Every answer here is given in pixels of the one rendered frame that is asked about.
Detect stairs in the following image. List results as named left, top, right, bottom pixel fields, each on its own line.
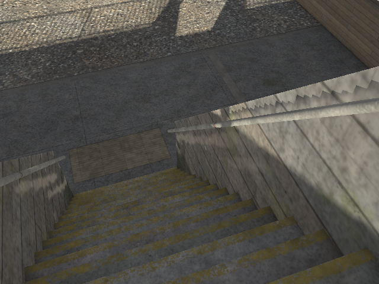
left=21, top=167, right=379, bottom=284

